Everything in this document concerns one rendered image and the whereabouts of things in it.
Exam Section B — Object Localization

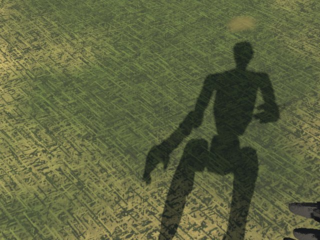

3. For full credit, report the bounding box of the robot right hand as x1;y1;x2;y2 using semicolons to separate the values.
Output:
283;201;320;240

